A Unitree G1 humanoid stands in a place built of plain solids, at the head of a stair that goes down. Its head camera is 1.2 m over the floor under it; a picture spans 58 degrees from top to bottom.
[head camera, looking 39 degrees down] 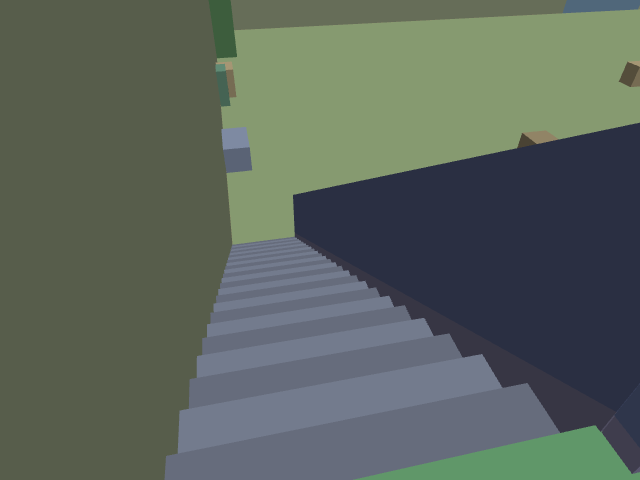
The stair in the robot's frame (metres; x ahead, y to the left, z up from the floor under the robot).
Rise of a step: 0.17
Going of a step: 0.25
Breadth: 1.25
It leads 12 degrees to the left of straight ahead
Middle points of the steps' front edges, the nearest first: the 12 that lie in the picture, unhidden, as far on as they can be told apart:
0.75 -0.13 -0.17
1.00 -0.08 -0.33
1.25 -0.03 -0.50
1.49 0.02 -0.67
1.74 0.08 -0.84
1.98 0.13 -1.01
2.23 0.18 -1.18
2.47 0.23 -1.34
2.72 0.28 -1.51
2.97 0.33 -1.68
3.21 0.39 -1.85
3.46 0.44 -2.02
